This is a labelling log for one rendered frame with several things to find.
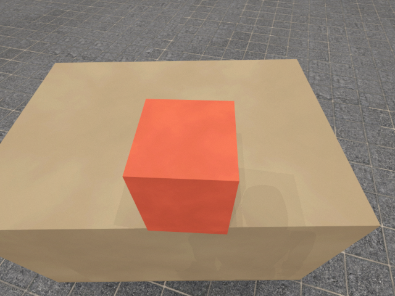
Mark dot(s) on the pedestal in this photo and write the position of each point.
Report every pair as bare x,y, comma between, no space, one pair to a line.
66,212

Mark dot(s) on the carton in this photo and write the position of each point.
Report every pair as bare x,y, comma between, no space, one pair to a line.
182,169

